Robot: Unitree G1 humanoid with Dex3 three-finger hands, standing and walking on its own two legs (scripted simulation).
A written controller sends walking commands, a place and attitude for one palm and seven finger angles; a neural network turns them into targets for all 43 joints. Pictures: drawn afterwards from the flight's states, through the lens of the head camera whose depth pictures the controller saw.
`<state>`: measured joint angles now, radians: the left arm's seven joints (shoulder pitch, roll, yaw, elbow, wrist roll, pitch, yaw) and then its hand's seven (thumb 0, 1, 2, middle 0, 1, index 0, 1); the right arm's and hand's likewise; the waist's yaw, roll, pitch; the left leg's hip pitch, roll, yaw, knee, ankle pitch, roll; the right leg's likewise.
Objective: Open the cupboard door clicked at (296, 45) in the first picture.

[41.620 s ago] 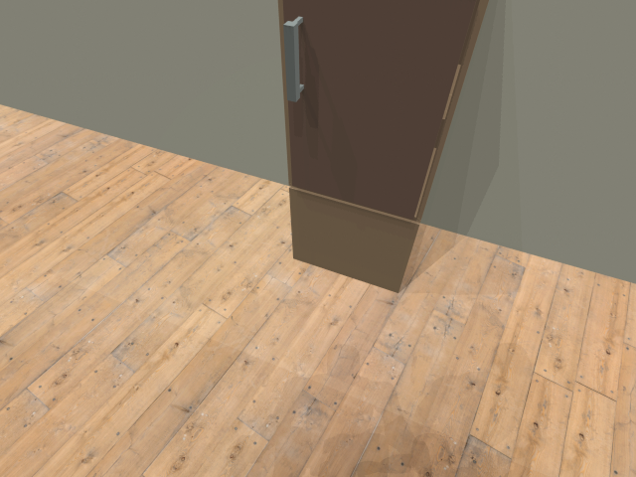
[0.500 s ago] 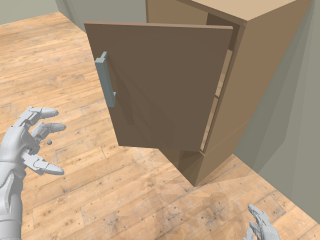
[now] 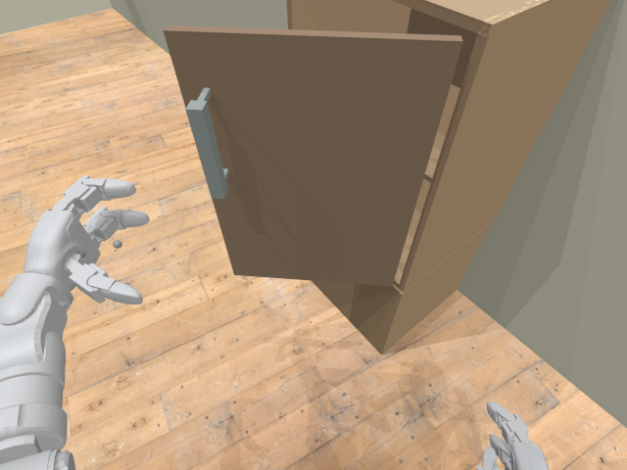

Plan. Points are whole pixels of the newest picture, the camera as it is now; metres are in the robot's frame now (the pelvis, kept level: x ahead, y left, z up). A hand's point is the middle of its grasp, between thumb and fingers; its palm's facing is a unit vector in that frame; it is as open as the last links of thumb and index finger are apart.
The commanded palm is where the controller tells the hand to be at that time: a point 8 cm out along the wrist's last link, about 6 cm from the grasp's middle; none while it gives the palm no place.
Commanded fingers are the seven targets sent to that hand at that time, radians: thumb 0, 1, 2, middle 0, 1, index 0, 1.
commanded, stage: move the hooked fingers beside the handle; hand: left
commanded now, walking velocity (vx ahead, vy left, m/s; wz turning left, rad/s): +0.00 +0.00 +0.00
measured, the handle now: (212, 146) +0.57 +0.21 +0.09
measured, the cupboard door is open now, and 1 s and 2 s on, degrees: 46 46 46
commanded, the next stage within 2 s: none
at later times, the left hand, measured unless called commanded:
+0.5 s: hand (137, 203) +0.42 +0.27 +0.11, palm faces -0.03 -1.00 -0.01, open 14.0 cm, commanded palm +0.39 +0.32 +0.11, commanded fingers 0.00 -0.50 0.30 -0.30 -1.20 -0.30 -1.20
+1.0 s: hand (144, 174) +0.47 +0.28 +0.11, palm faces -0.03 -1.00 -0.01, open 14.0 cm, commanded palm +0.47 +0.33 +0.10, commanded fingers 0.00 -0.50 0.30 -0.30 -1.20 -0.30 -1.20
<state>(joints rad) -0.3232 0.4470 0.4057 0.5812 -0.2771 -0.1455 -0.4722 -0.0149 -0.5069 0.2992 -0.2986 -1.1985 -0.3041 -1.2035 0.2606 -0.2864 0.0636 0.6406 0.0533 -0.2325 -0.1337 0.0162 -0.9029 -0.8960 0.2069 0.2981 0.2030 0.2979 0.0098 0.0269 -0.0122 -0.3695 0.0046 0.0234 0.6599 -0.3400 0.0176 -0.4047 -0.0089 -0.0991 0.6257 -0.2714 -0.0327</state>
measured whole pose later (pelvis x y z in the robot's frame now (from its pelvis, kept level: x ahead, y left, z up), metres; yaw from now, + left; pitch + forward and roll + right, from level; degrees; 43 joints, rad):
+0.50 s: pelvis +0.01 +0.02 -0.01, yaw -1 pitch +8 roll -1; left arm -0.59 0.54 0.43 0.89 -0.22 -0.20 -0.49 -0.01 -0.51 0.30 -0.30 -1.20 -0.30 -1.20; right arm 0.36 -0.30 0.05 0.64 0.04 -0.14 -0.10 0.02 -0.90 -0.90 0.21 0.30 0.20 0.30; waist -0.05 0.01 -0.05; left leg -0.49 0.00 0.04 0.71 -0.37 0.04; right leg -0.52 -0.01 -0.08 0.66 -0.28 -0.01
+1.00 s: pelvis +0.01 +0.02 -0.01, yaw -1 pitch +13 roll -2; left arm -0.83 0.66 0.45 1.14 -0.17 -0.27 -0.51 -0.01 -0.51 0.30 -0.30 -1.20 -0.30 -1.20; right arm 0.39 -0.31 0.05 0.65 0.02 -0.04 -0.08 0.01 -0.90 -0.90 0.21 0.30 0.20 0.30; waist -0.10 0.00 -0.05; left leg -0.62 0.01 0.04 0.78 -0.39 0.05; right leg -0.64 0.00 -0.08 0.69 -0.29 -0.01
